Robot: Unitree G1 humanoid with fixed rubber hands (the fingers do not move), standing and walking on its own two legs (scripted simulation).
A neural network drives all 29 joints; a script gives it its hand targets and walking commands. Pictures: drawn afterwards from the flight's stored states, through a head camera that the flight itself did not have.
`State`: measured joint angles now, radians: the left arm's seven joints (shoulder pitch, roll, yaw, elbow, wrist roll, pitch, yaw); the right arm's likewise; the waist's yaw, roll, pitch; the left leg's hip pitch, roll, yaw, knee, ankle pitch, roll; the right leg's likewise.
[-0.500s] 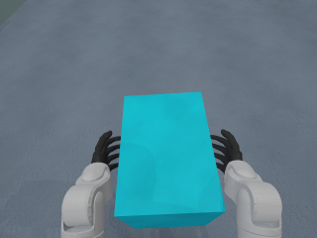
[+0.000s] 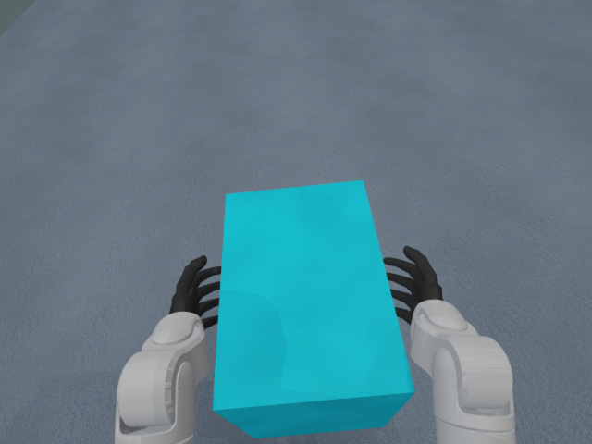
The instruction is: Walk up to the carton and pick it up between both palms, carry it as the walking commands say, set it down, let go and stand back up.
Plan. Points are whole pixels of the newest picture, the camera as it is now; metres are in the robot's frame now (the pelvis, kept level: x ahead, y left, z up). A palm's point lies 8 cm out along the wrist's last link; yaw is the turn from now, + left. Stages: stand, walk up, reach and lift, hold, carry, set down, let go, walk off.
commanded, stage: carry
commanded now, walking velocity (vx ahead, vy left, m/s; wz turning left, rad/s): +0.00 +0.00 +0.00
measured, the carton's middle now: (307, 313) +0.29 -0.01 +0.00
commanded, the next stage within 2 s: none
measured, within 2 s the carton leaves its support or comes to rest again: neither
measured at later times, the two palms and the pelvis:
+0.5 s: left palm (297, 192) +0.44 -0.01 +0.10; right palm (491, 185) +0.42 -0.29 +0.09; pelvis +0.17 -0.11 +0.01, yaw -6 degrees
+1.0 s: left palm (343, 130) +0.57 -0.10 +0.11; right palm (516, 120) +0.54 -0.37 +0.11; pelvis +0.28 -0.20 +0.04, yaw -5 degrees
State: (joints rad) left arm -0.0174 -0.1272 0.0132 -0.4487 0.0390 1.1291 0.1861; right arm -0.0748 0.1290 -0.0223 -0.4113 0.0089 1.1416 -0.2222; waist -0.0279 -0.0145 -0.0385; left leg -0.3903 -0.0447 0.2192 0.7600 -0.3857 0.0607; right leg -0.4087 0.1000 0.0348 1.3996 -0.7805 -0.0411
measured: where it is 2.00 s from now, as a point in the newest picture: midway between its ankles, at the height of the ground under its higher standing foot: (380, 432)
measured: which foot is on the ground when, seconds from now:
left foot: down 0.00-0.10, up 0.12-0.44, down 0.46-0.60, up 0.62-1.00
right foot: up 0.00-0.06, down 0.08-0.42, up 0.44-0.58, down 0.60-1.00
